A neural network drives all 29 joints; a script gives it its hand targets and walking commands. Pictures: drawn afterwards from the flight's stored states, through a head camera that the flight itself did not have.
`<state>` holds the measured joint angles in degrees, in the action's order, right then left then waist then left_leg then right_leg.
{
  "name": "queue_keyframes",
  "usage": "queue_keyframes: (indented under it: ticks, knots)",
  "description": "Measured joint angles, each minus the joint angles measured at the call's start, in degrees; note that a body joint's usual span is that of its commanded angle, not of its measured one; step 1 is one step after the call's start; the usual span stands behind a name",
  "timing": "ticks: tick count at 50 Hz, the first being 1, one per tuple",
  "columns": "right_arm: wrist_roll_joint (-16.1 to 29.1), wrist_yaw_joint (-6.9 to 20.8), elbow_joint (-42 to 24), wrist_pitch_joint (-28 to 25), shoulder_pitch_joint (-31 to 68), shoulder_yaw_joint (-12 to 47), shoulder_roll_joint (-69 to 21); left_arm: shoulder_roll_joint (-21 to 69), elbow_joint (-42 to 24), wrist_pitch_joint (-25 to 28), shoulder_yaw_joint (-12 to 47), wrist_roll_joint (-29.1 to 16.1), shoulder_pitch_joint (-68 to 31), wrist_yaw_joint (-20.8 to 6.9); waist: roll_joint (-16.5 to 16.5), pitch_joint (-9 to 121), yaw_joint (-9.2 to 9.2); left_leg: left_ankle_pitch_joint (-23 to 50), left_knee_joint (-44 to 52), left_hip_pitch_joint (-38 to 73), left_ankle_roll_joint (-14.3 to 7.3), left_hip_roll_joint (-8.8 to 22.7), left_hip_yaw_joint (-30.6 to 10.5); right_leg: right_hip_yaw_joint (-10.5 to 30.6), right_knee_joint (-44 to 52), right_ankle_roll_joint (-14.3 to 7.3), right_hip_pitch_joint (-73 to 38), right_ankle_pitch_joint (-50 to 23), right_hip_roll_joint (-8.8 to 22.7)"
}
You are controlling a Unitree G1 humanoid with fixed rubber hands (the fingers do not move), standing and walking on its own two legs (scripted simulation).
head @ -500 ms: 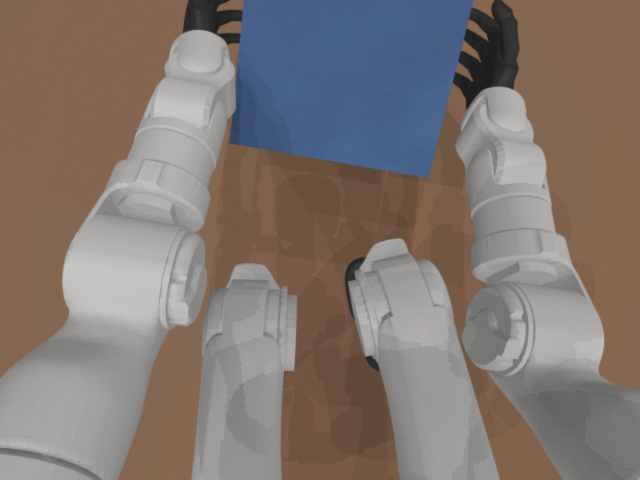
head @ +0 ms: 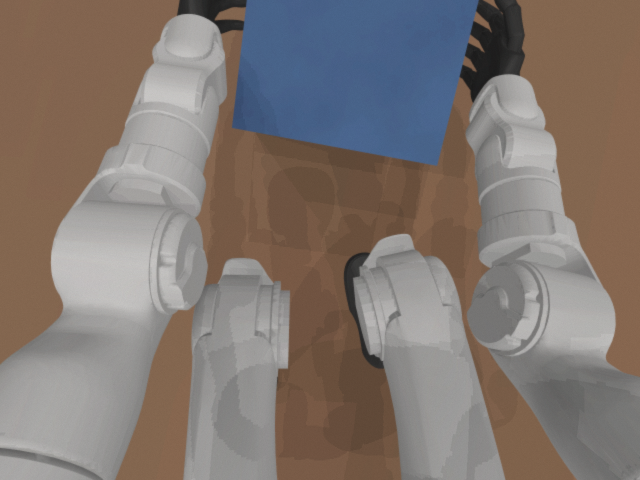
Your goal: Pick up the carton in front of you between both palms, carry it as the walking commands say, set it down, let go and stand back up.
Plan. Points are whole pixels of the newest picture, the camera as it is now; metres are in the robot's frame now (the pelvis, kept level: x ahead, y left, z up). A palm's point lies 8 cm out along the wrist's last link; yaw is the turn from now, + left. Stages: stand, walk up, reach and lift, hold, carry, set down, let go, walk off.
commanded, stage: set down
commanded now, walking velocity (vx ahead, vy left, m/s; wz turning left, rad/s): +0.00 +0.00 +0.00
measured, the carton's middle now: (340, 63) +0.53 -0.07 -0.25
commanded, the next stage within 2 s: let go in 1.76 s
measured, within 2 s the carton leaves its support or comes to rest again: rests again in 0.06 s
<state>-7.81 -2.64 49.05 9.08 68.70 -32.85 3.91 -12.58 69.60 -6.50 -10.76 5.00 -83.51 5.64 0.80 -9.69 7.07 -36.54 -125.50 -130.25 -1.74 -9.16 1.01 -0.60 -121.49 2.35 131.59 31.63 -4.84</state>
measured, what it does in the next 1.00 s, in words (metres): stands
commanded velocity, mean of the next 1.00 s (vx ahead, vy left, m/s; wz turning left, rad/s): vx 0.00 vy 0.00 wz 0.00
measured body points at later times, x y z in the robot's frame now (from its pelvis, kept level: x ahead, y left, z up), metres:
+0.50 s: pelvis +0.01 +0.00 -0.01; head +0.36 +0.01 +0.27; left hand +0.56 +0.09 -0.19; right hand +0.50 -0.22 -0.18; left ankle +0.08 +0.09 -0.35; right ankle +0.12 -0.12 -0.35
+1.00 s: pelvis -0.01 -0.01 +0.03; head +0.32 -0.01 +0.32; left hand +0.56 +0.11 -0.11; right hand +0.48 -0.26 -0.10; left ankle +0.08 +0.09 -0.35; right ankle +0.11 -0.11 -0.35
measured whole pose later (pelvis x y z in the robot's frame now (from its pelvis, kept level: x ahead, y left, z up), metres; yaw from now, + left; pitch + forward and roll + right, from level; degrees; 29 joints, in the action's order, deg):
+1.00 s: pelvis -0.01 -0.01 +0.03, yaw -1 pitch +38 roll -2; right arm 11.3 -8.4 48.8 6.7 65.0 -14.6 11.7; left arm -23.1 58.9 -8.6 -1.4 -7.6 -75.9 4.6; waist 0.1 -10.8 8.1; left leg -35.9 -121.2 -123.2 -2.2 -3.6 0.9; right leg -4.0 -116.7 -1.7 125.3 29.5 -2.2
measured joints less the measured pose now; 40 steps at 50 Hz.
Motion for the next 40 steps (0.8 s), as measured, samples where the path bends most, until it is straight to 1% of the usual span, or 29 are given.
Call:
queue_keyframes:
  ticks: [5,12,18,21,23,25,26,28,31,33,35,37,40]
  knots:
    - [-0.4,0.6,0.7,-0.7,0.4,-0.5,0.6,0.2,-0.5,0.5,-0.7,0.7,0.3,-0.8,0.1,-0.2,-0.43,-0.5,-0.4,-0.2,-0.3,0.4,0.2,-0.1,-0.4,-0.1,0.2,0.5,0.3]
    - [-1.0,1.3,2.3,-1.7,1.6,-0.9,1.5,-0.2,-0.3,1.3,-1.1,0.9,0.0,-1.5,0.4,-1.1,-0.47,-0.9,-1.0,-0.3,-0.8,0.7,0.4,-0.4,-1.0,-0.2,0.1,1.1,0.8]
    - [-0.7,1.6,3.5,-2.8,1.9,-0.7,2.1,-0.2,-0.3,2.1,-1.0,0.5,0.1,-2.1,0.3,-1.6,-0.57,-1.5,-1.6,-0.4,-1.0,1.1,0.7,-0.5,-1.6,-0.5,0.2,1.8,1.1]
    - [0.0,1.7,3.8,-3.7,1.5,-0.1,2.2,-0.5,-0.6,2.9,-0.8,0.0,0.7,-2.9,-0.1,-1.4,-0.51,-1.7,-1.9,-0.5,-1.1,1.4,0.7,-0.7,-1.9,-0.6,0.4,1.8,1.2]
    - [0.1,1.8,5.2,-4.8,1.7,0.5,2.5,-1.0,-0.7,3.5,-0.1,-0.2,1.1,-3.3,-0.2,-1.5,-0.36,-1.7,-2.2,-0.6,-1.1,1.6,0.7,-0.9,-2.1,-0.6,0.4,1.8,1.2]
    - [0.2,1.6,8.5,-6.0,1.9,2.5,3.6,-2.0,-0.6,4.0,1.9,-0.7,1.6,-3.2,-0.3,-2.0,-0.11,-1.5,-2.4,-0.5,-1.0,1.9,0.8,-1.0,-2.4,-0.6,0.4,1.7,1.4]
    - [1.1,1.0,9.9,-6.6,1.6,3.7,4.2,-2.7,-0.4,4.1,3.3,-1.4,2.2,-2.8,-0.4,-2.3,-0.05,-1.4,-2.5,-0.5,-1.1,2.0,0.8,-1.1,-2.5,-0.7,0.3,1.5,1.5]
    - [4.6,-0.5,11.4,-7.8,0.6,6.2,5.4,-4.5,-0.3,4.3,5.8,-4.1,3.4,-1.9,-0.6,-3.2,-0.01,-1.2,-2.6,-0.5,-1.1,2.4,0.9,-1.4,-2.5,-0.9,0.2,1.2,1.8]
    - [10.5,-1.9,12.0,-9.4,-1.0,9.9,7.2,-7.8,-1.4,4.5,10.0,-9.6,5.5,-1.3,-1.2,-5.4,0.18,-0.6,-2.7,-0.1,-1.4,3.3,1.1,-1.9,-2.6,-1.7,0.0,0.4,2.5]
    - [13.6,-2.3,11.5,-10.0,-1.5,11.9,8.4,-9.5,-3.8,4.4,12.4,-12.7,6.7,-1.2,-1.3,-7.0,0.28,-0.1,-2.8,0.0,-1.5,3.8,1.4,-2.2,-2.7,-2.1,-0.1,-0.2,3.1]
    - [16.6,-2.4,10.6,-10.1,-1.6,13.7,10.1,-10.6,-6.4,4.2,14.1,-14.8,7.1,-1.2,-1.2,-8.5,0.32,0.5,-3.0,0.2,-1.7,4.2,1.6,-2.4,-2.8,-2.5,-0.4,-0.8,3.6]
    - [18.9,-2.6,8.6,-9.8,-1.4,14.9,11.2,-11.2,-8.8,3.5,14.9,-16.2,6.7,-1.0,-1.0,-9.6,0.34,1.1,-3.1,0.4,-1.7,4.4,1.6,-2.7,-2.8,-2.8,-0.6,-1.4,4.1]
    - [20.7,-3.3,5.6,-8.5,-0.7,16.1,12.2,-11.7,-11.4,2.2,15.5,-17.3,5.4,-0.8,-1.0,-9.9,0.30,1.8,-2.8,0.6,-1.6,4.7,1.4,-3.0,-2.5,-3.2,-0.8,-2.2,4.1]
